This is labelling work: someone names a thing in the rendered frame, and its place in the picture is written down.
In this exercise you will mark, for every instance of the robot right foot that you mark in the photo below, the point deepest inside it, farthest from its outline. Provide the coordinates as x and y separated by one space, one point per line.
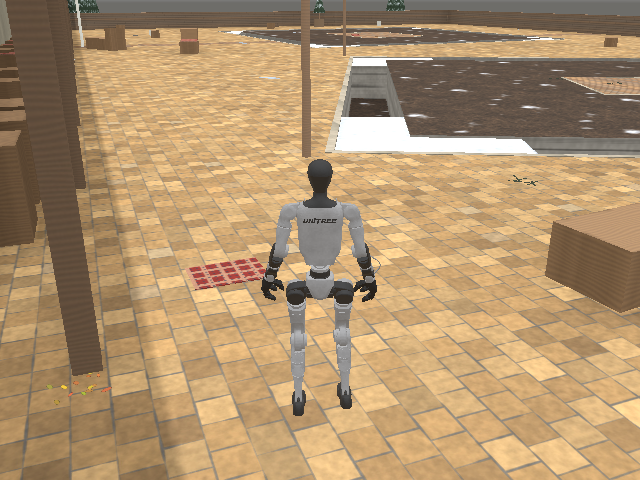
345 400

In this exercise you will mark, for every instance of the right robot forearm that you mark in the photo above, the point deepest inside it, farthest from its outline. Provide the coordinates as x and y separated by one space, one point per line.
366 267

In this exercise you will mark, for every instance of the left robot forearm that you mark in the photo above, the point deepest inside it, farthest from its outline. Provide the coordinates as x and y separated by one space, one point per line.
273 266

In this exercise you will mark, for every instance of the right robot upper arm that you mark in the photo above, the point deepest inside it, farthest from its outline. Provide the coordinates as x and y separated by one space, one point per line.
352 213

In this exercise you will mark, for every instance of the left robot hand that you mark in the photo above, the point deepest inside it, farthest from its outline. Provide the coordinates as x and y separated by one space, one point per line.
269 285

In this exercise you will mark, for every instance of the right robot thigh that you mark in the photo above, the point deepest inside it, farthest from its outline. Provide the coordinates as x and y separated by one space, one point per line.
343 298

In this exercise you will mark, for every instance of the left robot upper arm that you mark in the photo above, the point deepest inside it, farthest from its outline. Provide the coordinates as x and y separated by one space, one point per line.
287 213

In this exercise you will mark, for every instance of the right robot hand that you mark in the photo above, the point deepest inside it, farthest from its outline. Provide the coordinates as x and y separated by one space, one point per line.
372 287

